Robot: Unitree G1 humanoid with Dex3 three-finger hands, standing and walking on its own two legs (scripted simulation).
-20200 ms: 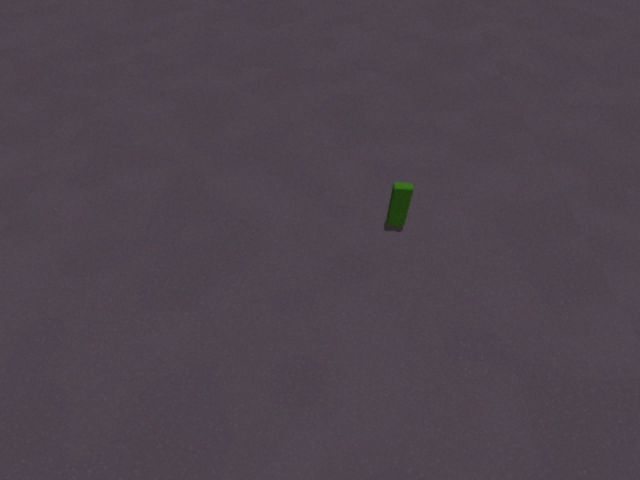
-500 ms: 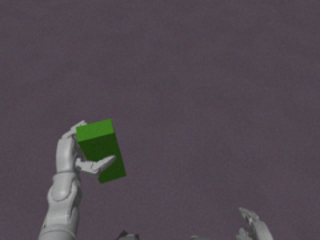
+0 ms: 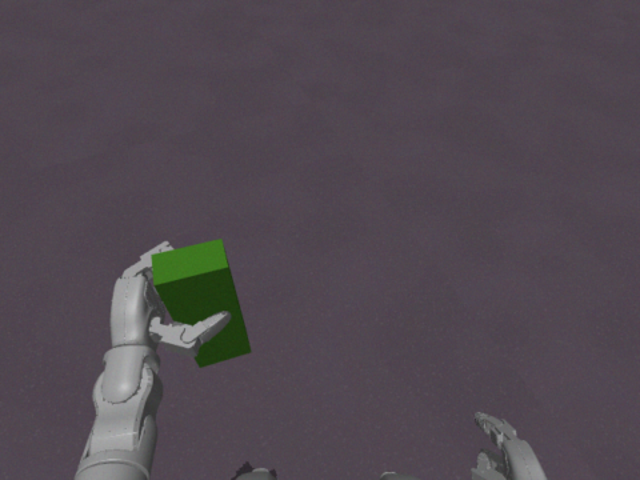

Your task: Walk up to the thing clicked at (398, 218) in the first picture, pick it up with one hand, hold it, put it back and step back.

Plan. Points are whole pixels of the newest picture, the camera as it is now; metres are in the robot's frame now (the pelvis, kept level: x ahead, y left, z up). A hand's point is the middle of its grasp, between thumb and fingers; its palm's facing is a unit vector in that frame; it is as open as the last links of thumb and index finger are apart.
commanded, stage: hold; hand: left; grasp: from the side
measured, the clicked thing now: (209, 311) +0.32 +0.15 +0.02
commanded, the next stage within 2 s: crouch in 0.10 s
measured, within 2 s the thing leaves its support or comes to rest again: neither
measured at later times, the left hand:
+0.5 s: hand (193, 314) +0.32 +0.17 +0.00, palm faces +0.16 -0.99 +0.02, open 8.7 cm
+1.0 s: hand (214, 365) +0.34 +0.20 -0.24, palm faces +0.17 -0.99 -0.01, open 8.7 cm
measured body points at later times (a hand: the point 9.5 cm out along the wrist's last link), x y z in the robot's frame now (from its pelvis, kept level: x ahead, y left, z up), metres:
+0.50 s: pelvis -0.01 +0.00 -0.02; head +0.06 +0.02 +0.43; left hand +0.31 +0.23 +0.00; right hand +0.13 -0.24 -0.12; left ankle +0.02 +0.12 -0.70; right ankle +0.00 -0.13 -0.70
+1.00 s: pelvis -0.04 +0.00 -0.21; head +0.12 +0.02 +0.21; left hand +0.33 +0.25 -0.24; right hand +0.09 -0.26 -0.34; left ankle +0.02 +0.12 -0.70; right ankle +0.00 -0.13 -0.70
